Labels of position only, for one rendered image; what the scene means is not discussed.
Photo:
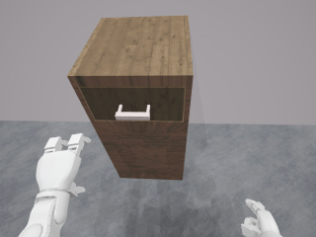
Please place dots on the cabinet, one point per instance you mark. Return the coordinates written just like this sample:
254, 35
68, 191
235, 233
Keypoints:
151, 51

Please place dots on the left robot forearm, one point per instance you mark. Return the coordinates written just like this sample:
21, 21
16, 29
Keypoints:
48, 214

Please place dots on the robot right hand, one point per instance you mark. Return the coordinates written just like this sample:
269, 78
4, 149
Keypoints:
264, 223

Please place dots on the handle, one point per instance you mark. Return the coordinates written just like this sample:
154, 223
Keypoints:
132, 115

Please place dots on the robot left hand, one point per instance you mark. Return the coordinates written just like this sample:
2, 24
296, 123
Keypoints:
57, 169

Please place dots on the drawer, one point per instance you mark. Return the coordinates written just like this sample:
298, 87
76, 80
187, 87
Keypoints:
166, 102

